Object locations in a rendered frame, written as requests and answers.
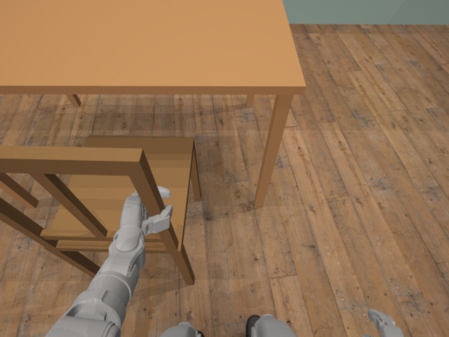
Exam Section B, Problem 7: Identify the chair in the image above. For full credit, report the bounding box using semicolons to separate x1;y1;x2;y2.
0;135;201;285

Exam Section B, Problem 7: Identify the left robot forearm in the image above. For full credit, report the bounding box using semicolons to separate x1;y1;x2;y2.
45;226;145;337

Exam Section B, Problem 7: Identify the right robot thigh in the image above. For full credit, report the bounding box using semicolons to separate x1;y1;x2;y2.
251;319;297;337

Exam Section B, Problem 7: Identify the robot left hand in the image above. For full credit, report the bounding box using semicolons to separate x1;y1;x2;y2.
120;186;173;236

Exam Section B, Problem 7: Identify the right robot shin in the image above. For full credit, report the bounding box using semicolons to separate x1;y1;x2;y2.
256;315;274;324

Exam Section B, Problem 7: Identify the table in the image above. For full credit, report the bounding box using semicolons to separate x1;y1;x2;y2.
0;0;306;209

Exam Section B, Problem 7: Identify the robot right hand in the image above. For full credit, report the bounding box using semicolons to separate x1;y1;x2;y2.
362;308;405;337

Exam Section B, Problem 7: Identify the robot left upper arm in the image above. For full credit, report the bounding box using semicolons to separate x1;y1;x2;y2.
49;316;121;337

